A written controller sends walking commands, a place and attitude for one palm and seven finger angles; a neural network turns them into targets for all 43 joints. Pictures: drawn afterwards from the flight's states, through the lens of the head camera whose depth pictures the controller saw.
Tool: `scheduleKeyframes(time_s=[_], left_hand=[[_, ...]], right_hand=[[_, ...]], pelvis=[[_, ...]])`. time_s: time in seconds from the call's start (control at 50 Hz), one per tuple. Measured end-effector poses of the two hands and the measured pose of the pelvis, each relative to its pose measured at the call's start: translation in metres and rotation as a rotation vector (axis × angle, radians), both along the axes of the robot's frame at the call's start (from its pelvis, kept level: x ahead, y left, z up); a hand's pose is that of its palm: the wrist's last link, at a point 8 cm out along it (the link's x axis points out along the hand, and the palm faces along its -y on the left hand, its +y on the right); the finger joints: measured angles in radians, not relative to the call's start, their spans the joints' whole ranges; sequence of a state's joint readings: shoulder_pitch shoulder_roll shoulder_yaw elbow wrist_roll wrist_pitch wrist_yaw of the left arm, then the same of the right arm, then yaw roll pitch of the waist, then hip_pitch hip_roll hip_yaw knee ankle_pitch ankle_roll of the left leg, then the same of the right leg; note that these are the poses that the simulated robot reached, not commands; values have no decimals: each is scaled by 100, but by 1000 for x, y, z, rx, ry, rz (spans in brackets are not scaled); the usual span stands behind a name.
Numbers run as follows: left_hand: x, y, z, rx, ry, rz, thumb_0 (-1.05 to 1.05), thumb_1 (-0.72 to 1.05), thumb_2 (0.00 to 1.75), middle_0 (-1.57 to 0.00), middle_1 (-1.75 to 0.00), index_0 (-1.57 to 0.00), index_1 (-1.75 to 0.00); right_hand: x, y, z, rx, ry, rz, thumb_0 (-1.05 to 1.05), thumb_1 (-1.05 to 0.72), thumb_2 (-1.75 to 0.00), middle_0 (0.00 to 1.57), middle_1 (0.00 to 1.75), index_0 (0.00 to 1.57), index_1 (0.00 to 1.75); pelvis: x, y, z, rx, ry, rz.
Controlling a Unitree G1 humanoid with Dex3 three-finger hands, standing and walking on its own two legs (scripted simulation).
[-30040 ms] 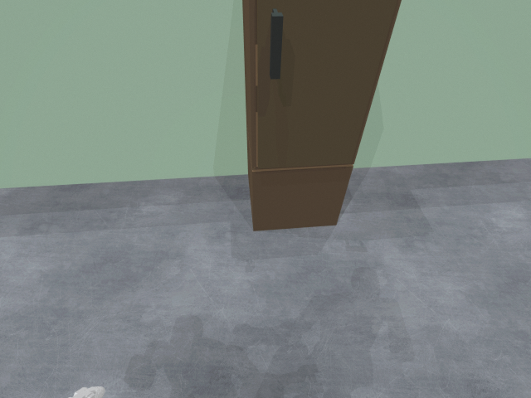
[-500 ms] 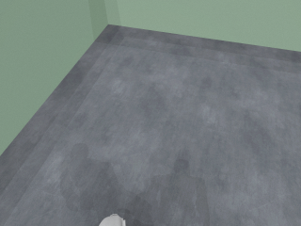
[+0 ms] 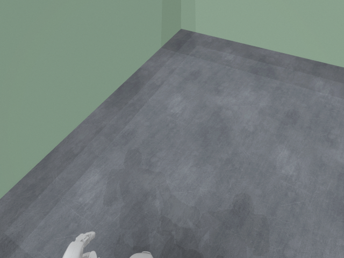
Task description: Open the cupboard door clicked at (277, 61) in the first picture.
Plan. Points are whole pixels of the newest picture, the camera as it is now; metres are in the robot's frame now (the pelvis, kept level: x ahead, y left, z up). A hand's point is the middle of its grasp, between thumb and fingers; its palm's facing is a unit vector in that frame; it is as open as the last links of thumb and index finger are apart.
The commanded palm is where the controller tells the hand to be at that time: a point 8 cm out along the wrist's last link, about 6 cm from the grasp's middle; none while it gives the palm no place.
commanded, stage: turn to face it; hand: left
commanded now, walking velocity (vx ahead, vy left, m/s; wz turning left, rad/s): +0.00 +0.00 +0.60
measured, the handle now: out of the picture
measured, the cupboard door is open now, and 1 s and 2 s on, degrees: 45 45 45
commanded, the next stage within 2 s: none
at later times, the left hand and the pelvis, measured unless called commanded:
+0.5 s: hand out of the picture +0.01 +0.21 -0.17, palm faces +0.37 -0.89 -0.26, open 7.4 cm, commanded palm none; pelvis +0.04 -0.02 +0.00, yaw +20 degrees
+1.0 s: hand out of the picture +0.01 +0.14 -0.15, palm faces +0.64 -0.73 -0.22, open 7.3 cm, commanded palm none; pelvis +0.08 -0.05 +0.01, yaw +40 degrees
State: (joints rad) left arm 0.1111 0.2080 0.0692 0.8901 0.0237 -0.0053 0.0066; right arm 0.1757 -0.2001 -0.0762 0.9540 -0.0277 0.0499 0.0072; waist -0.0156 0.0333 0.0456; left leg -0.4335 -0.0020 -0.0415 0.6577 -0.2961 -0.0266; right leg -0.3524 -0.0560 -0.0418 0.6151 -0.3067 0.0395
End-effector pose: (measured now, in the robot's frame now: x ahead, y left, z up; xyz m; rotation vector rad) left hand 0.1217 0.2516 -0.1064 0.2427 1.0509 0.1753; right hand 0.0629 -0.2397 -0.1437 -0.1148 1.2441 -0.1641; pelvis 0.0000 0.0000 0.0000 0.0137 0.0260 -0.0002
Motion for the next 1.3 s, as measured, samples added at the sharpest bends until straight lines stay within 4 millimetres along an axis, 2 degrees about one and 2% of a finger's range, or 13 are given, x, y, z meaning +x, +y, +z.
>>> scheduleKeyframes(time_s=[0.1,0.18,0.28,0.38,0.46,0.56,0.66,0.74,0.9,1.04,1.1,1.18,1.3], left_hand=[[-21,-13,10,9,30,77,0,91,89,-20,-30,-20,-30],[-46,-23,7,-19,92,144,0,91,89,-20,-30,-20,-30],[-88,-26,-9,-67,169,248,0,91,89,-20,-30,-20,-30],[-131,-14,-36,-101,256,356,0,91,89,-20,-30,-20,-30],[-138,-6,-33,-83,286,417,1,91,89,-20,-30,-20,-30],[-120,-6,-15,-56,210,455,1,91,89,-20,-30,-19,-30],[-97,-19,-5,-6,118,475,0,91,90,-20,-30,-19,-30],[-96,-40,3,4,94,514,0,91,89,-20,-30,-20,-30],[-116,-79,-1,-82,120,631,0,91,89,-20,-30,-20,-30],[-169,-82,-29,-140,156,771,0,92,89,-20,-30,-20,-30],[-191,-78,-38,-149,201,815,0,91,89,-20,-30,-20,-30],[-198,-69,-28,-133,196,861,1,91,89,-20,-30,-20,-30],[-186,-60,-8,-87,124,892,1,91,90,-20,-30,-19,-30]], right_hand=[[35,-27,11,-17,8,66,1,-91,-90,20,29,20,30],[66,-34,24,-37,1,135,1,-91,-90,19,29,20,30],[110,-21,30,-61,-13,256,1,-91,-90,19,29,20,30],[152,7,26,-87,-93,368,1,-91,-90,19,29,20,30],[160,18,29,-89,-95,416,0,-91,-90,20,29,20,30],[162,18,23,-63,-46,457,0,-91,-90,20,29,20,30],[174,5,4,-22,-7,478,0,-91,-90,20,29,20,30],[191,-2,1,-16,20,512,1,-91,-90,20,29,20,30],[226,17,21,-20,16,631,1,-91,-90,19,29,20,30],[258,72,25,-42,-71,787,1,-91,-90,19,29,20,30],[263,89,27,-49,-121,830,0,-91,-90,20,29,20,30],[258,92,34,-68,-112,860,0,-91,-90,20,29,20,30],[251,81,32,-71,-39,892,0,-91,-90,20,29,20,30]], pelvis=[[12,-16,11,19,-14,83],[22,-24,18,38,-10,149],[30,-22,16,34,-6,224],[34,-11,-3,8,0,293],[38,-15,1,6,0,330],[47,-24,8,-5,4,383],[62,-45,1,7,10,442],[68,-56,5,16,-5,504],[80,-61,18,35,1,625],[75,-46,3,1,-8,721],[71,-43,-2,2,-11,752],[70,-41,6,-10,-14,789],[78,-47,15,-20,-10,842]])
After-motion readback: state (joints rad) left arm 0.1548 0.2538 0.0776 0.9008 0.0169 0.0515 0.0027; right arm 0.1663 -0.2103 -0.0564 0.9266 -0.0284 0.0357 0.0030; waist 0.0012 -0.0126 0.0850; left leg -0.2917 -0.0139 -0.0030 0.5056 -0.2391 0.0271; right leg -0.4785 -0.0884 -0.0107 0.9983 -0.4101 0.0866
